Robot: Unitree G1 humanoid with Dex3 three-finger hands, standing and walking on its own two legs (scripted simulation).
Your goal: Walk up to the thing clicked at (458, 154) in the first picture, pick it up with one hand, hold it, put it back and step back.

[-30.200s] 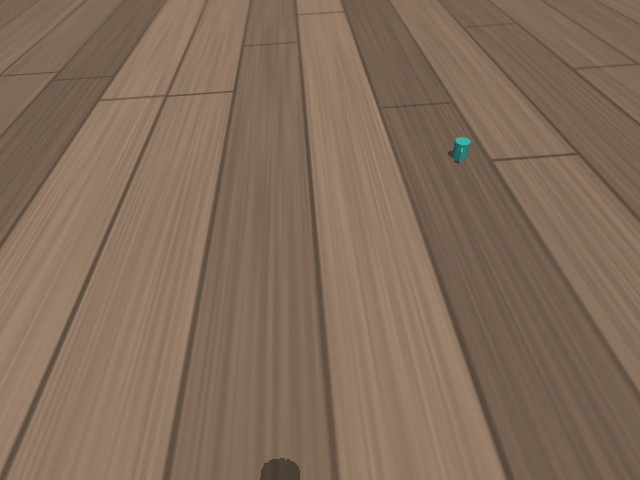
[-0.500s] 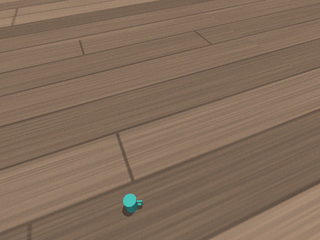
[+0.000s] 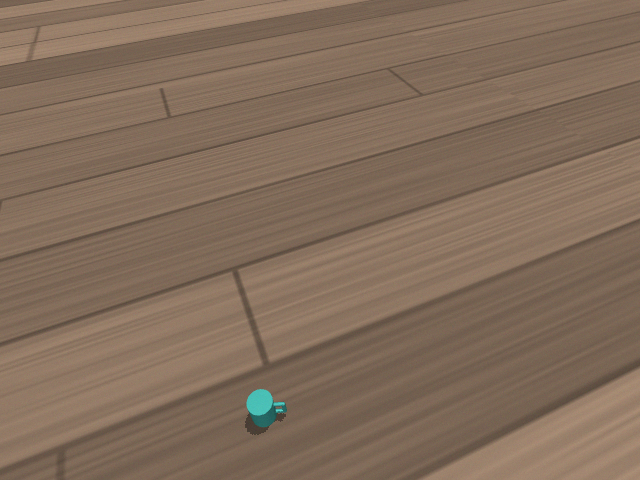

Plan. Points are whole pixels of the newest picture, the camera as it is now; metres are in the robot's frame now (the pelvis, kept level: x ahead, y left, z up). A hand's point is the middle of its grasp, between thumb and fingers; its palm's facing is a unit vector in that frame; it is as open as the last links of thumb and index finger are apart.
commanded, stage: stand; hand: left
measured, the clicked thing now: (267, 408) +0.53 +0.22 -0.74
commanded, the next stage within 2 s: walk up in 0.40 s
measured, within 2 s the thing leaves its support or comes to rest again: neither
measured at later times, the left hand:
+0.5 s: hand out of the picture +0.08 +0.26 -0.16, palm faces +0.00 -0.93 -0.36, open 7.3 cm
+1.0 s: hand out of the picture +0.03 +0.30 -0.19, palm faces -0.10 -0.93 -0.35, open 7.3 cm
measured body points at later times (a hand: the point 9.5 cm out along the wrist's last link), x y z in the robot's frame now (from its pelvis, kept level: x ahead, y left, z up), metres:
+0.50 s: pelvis -0.01 +0.00 -0.01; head +0.04 -0.01 +0.44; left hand +0.08 +0.31 -0.13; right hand +0.08 -0.31 -0.14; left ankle +0.01 +0.13 -0.75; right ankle +0.00 -0.12 -0.75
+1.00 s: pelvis -0.09 +0.05 -0.02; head +0.00 +0.07 +0.42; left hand +0.03 +0.35 -0.16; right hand -0.01 -0.27 -0.13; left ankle -0.05 +0.13 -0.75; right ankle -0.15 -0.11 -0.68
